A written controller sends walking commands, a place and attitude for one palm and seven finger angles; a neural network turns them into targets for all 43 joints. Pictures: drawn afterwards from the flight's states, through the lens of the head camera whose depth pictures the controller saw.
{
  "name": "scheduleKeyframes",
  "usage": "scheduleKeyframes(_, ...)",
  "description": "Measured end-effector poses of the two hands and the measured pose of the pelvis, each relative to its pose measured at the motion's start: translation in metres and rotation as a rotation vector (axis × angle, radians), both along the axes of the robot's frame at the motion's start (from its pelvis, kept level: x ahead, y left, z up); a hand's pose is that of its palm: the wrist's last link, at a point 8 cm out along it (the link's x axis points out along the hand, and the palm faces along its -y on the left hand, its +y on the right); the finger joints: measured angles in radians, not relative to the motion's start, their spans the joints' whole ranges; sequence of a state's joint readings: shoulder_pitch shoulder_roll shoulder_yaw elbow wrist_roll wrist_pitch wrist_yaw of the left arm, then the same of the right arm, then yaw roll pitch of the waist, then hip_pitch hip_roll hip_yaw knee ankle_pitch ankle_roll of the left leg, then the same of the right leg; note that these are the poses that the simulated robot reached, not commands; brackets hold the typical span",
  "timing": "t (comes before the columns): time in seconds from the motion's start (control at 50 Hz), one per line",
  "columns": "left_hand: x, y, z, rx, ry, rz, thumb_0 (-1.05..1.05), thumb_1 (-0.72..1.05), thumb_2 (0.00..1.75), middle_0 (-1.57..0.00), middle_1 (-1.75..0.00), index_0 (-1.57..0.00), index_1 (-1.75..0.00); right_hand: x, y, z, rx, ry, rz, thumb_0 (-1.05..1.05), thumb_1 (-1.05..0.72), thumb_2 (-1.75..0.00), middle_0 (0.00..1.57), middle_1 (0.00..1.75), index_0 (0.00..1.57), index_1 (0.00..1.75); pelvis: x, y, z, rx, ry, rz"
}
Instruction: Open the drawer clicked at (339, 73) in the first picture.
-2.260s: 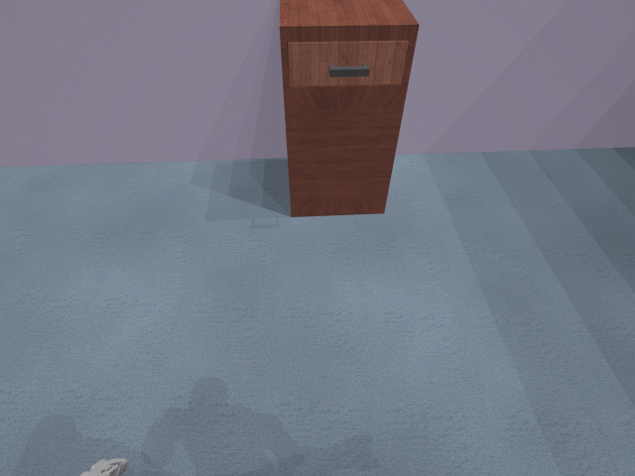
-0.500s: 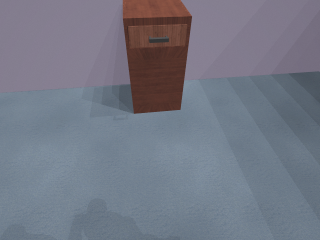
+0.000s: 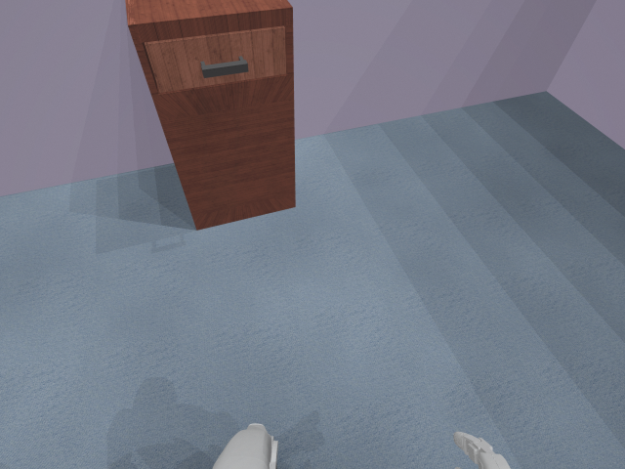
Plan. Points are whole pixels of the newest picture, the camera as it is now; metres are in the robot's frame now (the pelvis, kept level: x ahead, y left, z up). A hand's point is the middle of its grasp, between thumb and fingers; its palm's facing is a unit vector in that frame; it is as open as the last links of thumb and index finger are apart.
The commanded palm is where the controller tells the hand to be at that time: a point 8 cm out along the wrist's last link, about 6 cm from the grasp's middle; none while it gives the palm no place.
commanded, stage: walk to a spot facing it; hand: left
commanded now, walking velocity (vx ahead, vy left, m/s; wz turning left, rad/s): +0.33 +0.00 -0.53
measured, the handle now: (223, 65) +1.09 +0.40 -0.07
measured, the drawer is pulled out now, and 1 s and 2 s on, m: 0.00 0.00 0.00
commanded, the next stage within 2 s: turn to face it in 1.42 s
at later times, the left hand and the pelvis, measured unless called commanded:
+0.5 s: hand (231, 316) +0.36 +0.20 -0.15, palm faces -0.34 -0.93 -0.17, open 7.4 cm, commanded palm none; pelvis +0.18 +0.06 +0.00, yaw -19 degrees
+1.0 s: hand (293, 263) +0.50 +0.11 -0.16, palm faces -0.49 -0.84 -0.25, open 7.2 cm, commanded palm none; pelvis +0.35 -0.05 +0.00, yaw -34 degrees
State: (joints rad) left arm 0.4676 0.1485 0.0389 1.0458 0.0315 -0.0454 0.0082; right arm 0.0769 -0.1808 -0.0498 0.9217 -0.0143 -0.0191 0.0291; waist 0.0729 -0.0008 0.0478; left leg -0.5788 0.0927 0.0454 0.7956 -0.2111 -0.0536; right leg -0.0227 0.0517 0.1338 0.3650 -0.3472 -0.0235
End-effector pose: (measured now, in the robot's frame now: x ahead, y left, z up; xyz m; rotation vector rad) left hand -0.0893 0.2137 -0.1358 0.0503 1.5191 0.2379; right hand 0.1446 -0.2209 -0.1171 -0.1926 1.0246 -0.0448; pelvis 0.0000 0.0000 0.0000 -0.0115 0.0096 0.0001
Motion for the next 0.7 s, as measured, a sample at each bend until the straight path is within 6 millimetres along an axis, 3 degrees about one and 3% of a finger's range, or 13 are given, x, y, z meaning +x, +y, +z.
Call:
scheduleKeyframes(0.08, 0.048, 0.041, -0.021, 0.004, -0.004, -0.035, 0.01, 0.91, 0.90, -0.20, -0.30, -0.20, -0.30, 0.049, 0.025, -0.001, -0.029, -0.094, -0.012, 0.00, -0.91, -0.89, 0.20, 0.30, 0.20, 0.30, 0.039, 0.028, -0.017, -0.019, -0.007, -0.053)
scheduleKeyframes(0.12, 0.081, 0.062, -0.030, 0.006, -0.016, -0.076, 0.01, 0.91, 0.90, -0.20, -0.30, -0.20, -0.30, 0.055, 0.031, 0.000, -0.044, -0.116, -0.044, 0.00, -0.91, -0.89, 0.20, 0.30, 0.20, 0.30, 0.052, 0.038, -0.021, -0.014, -0.022, -0.091)
scheduleKeyframes(0.22, 0.198, 0.096, -0.021, 0.020, -0.153, -0.210, 0.01, 0.92, 0.90, -0.20, -0.30, -0.20, -0.30, 0.021, 0.039, 0.005, -0.058, -0.015, -0.183, 0.00, -0.91, -0.89, 0.20, 0.30, 0.20, 0.30, 0.085, 0.053, -0.006, -0.014, -0.032, -0.167)
scheduleKeyframes(0.32, 0.312, 0.098, -0.001, 0.021, -0.304, -0.327, 0.01, 0.92, 0.90, -0.19, -0.30, -0.19, -0.30, -0.035, 0.040, 0.004, -0.078, 0.142, -0.358, -0.01, -0.93, -0.89, 0.20, 0.30, 0.20, 0.30, 0.119, 0.064, 0.004, -0.006, -0.023, -0.232)
scheduleKeyframes(0.42, 0.403, 0.071, 0.010, -0.011, -0.377, -0.445, 0.01, 0.92, 0.90, -0.19, -0.30, -0.19, -0.30, -0.087, 0.053, 0.002, -0.064, 0.310, -0.493, 0.00, -0.93, -0.89, 0.20, 0.30, 0.20, 0.30, 0.154, 0.065, 0.006, -0.002, -0.025, -0.292)
scheduleKeyframes(0.52, 0.476, 0.021, 0.010, -0.067, -0.405, -0.565, 0.01, 0.92, 0.90, -0.19, -0.30, -0.19, -0.30, -0.120, 0.080, 0.000, -0.005, 0.465, -0.600, 0.00, -0.92, -0.89, 0.20, 0.30, 0.20, 0.30, 0.189, 0.053, 0.004, -0.003, -0.027, -0.348)
scheduleKeyframes(0.62, 0.542, -0.049, 0.005, -0.125, -0.424, -0.687, 0.01, 0.92, 0.90, -0.19, -0.30, -0.19, -0.30, -0.127, 0.106, -0.004, 0.088, 0.591, -0.694, 0.00, -0.91, -0.89, 0.20, 0.30, 0.20, 0.30, 0.226, 0.030, -0.003, -0.004, -0.019, -0.407)
scheduleKeyframes(0.7, 0.587, -0.103, -0.005, -0.154, -0.476, -0.756, 0.01, 0.91, 0.90, -0.19, -0.30, -0.20, -0.30, -0.111, 0.107, -0.016, 0.167, 0.650, -0.751, 0.00, -0.91, -0.89, 0.20, 0.30, 0.20, 0.30, 0.259, -0.002, -0.018, -0.004, -0.014, -0.449)
